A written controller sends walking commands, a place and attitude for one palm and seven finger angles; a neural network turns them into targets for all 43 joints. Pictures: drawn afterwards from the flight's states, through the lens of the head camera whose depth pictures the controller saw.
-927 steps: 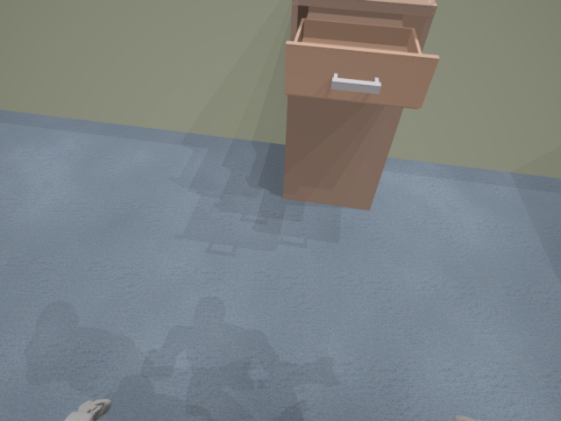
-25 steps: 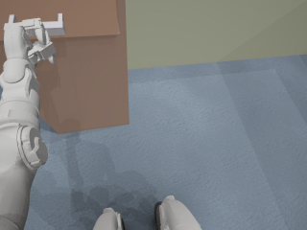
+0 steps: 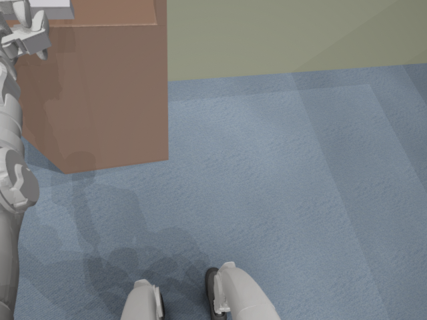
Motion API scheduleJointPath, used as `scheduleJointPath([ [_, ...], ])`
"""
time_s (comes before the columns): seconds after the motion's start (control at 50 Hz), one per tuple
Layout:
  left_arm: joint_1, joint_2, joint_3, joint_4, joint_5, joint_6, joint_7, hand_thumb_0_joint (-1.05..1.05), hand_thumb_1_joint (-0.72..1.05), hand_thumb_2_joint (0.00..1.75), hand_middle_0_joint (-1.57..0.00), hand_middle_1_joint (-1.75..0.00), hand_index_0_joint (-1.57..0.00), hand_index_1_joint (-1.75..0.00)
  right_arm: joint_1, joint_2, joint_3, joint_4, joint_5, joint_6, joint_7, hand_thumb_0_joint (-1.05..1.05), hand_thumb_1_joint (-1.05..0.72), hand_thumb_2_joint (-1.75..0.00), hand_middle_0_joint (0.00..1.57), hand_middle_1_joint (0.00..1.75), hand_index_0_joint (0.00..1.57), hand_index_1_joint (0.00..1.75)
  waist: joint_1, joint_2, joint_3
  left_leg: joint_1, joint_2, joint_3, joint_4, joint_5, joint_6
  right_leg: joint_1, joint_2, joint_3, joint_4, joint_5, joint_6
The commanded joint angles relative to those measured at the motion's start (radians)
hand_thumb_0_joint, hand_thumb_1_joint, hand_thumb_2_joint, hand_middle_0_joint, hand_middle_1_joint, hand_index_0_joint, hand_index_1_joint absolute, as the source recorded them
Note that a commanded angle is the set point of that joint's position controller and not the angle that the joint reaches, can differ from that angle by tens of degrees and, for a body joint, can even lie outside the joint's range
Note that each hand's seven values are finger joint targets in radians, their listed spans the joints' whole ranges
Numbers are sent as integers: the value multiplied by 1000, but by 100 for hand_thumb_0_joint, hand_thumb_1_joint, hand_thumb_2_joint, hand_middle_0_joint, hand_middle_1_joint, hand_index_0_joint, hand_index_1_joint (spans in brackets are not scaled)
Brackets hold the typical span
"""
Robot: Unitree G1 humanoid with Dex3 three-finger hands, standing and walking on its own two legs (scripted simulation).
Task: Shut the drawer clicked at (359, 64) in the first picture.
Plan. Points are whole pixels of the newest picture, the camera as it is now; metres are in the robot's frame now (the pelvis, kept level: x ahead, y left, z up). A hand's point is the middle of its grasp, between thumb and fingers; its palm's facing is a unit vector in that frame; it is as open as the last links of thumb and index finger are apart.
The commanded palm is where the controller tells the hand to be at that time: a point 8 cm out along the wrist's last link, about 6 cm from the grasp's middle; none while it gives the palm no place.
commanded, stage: pull the fist back off the drawer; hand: left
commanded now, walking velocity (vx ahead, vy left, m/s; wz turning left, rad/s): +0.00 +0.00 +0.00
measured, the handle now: out of the picture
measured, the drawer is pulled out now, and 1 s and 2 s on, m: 0.00 0.00 0.00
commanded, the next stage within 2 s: draw the hand back to the body in 0.76 s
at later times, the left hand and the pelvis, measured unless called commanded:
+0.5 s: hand (38, 32) +0.58 +0.19 +0.10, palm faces +0.05 -1.00 -0.02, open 3.0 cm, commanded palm +0.58 +0.21 +0.11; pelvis -0.01 +0.01 -0.01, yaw +0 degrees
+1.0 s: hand (41, 39) +0.56 +0.18 +0.11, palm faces +0.08 -1.00 -0.01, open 2.9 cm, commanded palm +0.51 +0.22 +0.13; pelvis +0.04 +0.00 +0.02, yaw -2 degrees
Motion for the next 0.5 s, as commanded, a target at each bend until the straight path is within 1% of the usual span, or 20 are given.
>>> scheduleJointPath([
  [0.0, -662, 197, -3, -273, -32, -61, 30, 0, 90, 90, -140, -160, -140, -160, 247, -213, -63, 5, 2, -23, -25, 0, -90, -90, 20, 30, 20, 30, -100, 243, -484, 394, -11, -63, -135, 142, 22, 130, 45, 69, -112, 10, -4],
  [0.04, -649, 176, -13, -244, -35, -47, 32, 0, 90, 90, -140, -160, -140, -160, 245, -214, -58, 7, 3, -33, -28, 0, -90, -90, 20, 30, 20, 30, -108, 254, -461, 380, -10, -62, -138, 109, 25, 107, 46, 69, -115, -10, -4],
  [0.06, -646, 199, -2, -245, -34, -43, 32, 0, 90, 90, -140, -160, -140, -160, 245, -218, -56, 6, 3, -36, -29, 0, -90, -90, 20, 30, 20, 30, -102, 241, -462, 367, -9, -63, -138, 105, 24, 118, 44, 70, -114, -12, -3],
  [0.08, -657, 201, -2, -251, -34, -41, 31, 0, 90, 90, -140, -160, -140, -160, 248, -217, -56, 5, 2, -39, -30, 0, -90, -90, 20, 30, 20, 30, -103, 244, -473, 365, -10, -62, -137, 103, 24, 123, 44, 69, -111, -13, -3],
  [0.1, -659, 207, 3, -254, -36, -38, 31, 0, 90, 90, -140, -160, -140, -160, 251, -218, -57, 4, 3, -41, -30, 0, -90, -90, 20, 30, 20, 30, -104, 218, -483, 353, -11, -62, -135, 95, 27, 135, 45, 70, -113, -17, -1],
  [0.12, -657, 217, 6, -250, -31, -37, 31, 0, 90, 90, -140, -160, -140, -160, 252, -216, -56, 0, 2, -42, -31, 0, -90, -90, 20, 30, 20, 30, -98, 219, -485, 344, -12, -59, -133, 97, 27, 146, 43, 71, -110, -16, -2],
  [0.14, -665, 211, 8, -261, -33, -39, 30, 0, 90, 90, -140, -160, -140, -160, 257, -216, -56, 0, -1, -45, -29, 0, -90, -90, 20, 30, 20, 30, -96, 254, -500, 369, -14, -63, -133, 112, 24, 130, 45, 66, -104, -8, -6],
  [0.16, -674, 212, 5, -269, -27, -39, 32, 0, 90, 90, -140, -160, -140, -160, 261, -217, -56, -1, -2, -44, -25, 0, -90, -90, 20, 30, 20, 30, -92, 257, -511, 383, -14, -69, -132, 121, 21, 125, 45, 64, -100, -5, -7],
  [0.18, -673, 183, -9, -265, -28, -37, 32, 0, 90, 90, -140, -160, -140, -160, 259, -216, -60, -1, -2, -44, -22, 0, -90, -90, 20, 30, 20, 30, -97, 261, -502, 393, -14, -73, -133, 114, 20, 104, 45, 60, -100, -9, -8],
  [0.22, -649, 187, 2, -233, -27, -26, 35, 0, 90, 90, -140, -160, -140, -160, 256, -217, -58, -3, -2, -43, -20, 0, -90, -90, 20, 30, 20, 30, -96, 218, -458, 346, -14, -70, -133, 74, 23, 104, 45, 61, -102, -32, -7],
  [0.24, -647, 225, 32, -237, -26, -30, 39, 0, 90, 90, -140, -160, -140, -160, 258, -221, -56, -5, -5, -42, -20, 0, -90, -90, 20, 30, 20, 30, -87, 239, -461, 352, -15, -73, -134, 79, 22, 103, 44, 59, -98, -29, -11],
  [0.26, -657, 206, 11, -244, -19, -27, 39, 0, 90, 90, -140, -160, -140, -160, 259, -219, -56, -11, -5, -41, -18, 0, -90, -90, 20, 30, 20, 30, -90, 236, -471, 351, -17, -71, -134, 77, 21, 103, 44, 60, -96, -30, -10],
  [0.28, -652, 198, 10, -236, -19, -24, 39, 0, 90, 90, -140, -160, -140, -160, 256, -217, -58, -10, -4, -40, -17, 0, -90, -90, 20, 30, 20, 30, -90, 234, -459, 342, -17, -68, -132, 66, 22, 100, 43, 61, -98, -36, -10],
  [0.3, -641, 199, 11, -226, -17, -21, 39, 0, 90, 90, -140, -160, -140, -160, 257, -218, -57, -12, -5, -40, -15, 0, -90, -90, 20, 30, 20, 30, -88, 208, -449, 325, -18, -71, -133, 51, 23, 104, 43, 61, -98, -45, -9],
  [0.34, -640, 194, 15, -247, -15, -24, 40, 0, 90, 90, -140, -160, -140, -160, 262, -217, -60, -17, -8, -37, -12, 0, -90, -90, 20, 30, 20, 30, -81, 232, -469, 357, -18, -79, -134, 77, 20, 91, 42, 55, -87, -30, -14],
  [0.36, -637, 172, 2, -250, -13, -23, 39, 0, 90, 90, -140, -160, -140, -160, 261, -215, -62, -18, -8, -35, -9, 0, -90, -90, 20, 30, 20, 30, -79, 241, -477, 375, -18, -80, -134, 84, 18, 82, 42, 52, -85, -26, -14],
  [0.38, -620, 188, 18, -243, -12, -21, 40, 0, 90, 90, -140, -160, -140, -160, 263, -216, -63, -18, -10, -31, -8, 0, -90, -90, 20, 30, 20, 30, -69, 236, -478, 372, -16, -83, -133, 92, 16, 85, 41, 50, -80, -21, -15],
  [0.42, -613, 153, -2, -239, -13, -15, 41, 0, 90, 90, -140, -160, -140, -160, 259, -214, -65, -20, -9, -29, -4, 0, -90, -90, 20, 30, 20, 30, -74, 219, -455, 366, -16, -85, -135, 71, 17, 72, 41, 50, -82, -32, -13],
  [0.46, -599, 150, 6, -270, -12, -18, 42, 0, 90, 90, -140, -160, -140, -160, 262, -215, -68, -24, -11, -25, -1, 0, -90, -90, 20, 30, 20, 30, -63, 238, -485, 410, -15, -89, -136, 108, 14, 70, 39, 46, -77, -13, -15],
  [0.48, -577, 143, 9, -269, -15, -16, 43, 0, 90, 90, -140, -160, -140, -160, 260, -214, -71, -27, -11, -22, 2, 0, -90, -90, 20, 30, 20, 30, -55, 229, -499, 416, -15, -91, -134, 115, 13, 76, 39, 46, -75, -9, -16],
])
